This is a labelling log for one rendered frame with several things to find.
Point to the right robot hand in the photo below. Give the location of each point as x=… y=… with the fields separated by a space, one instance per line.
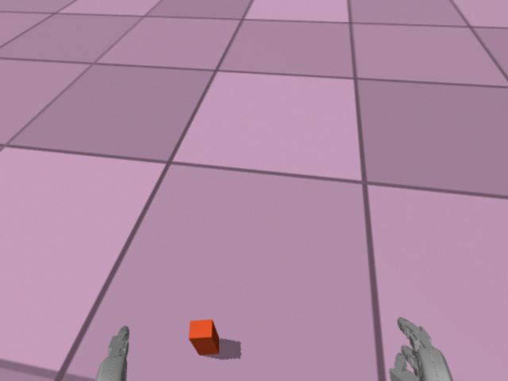
x=428 y=363

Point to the left robot hand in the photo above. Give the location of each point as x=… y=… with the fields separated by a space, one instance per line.
x=114 y=368

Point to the carton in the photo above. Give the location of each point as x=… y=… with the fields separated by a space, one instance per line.
x=203 y=336

